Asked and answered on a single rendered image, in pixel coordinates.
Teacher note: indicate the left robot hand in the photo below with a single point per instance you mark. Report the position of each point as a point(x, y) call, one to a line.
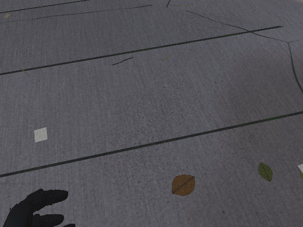
point(21, 214)

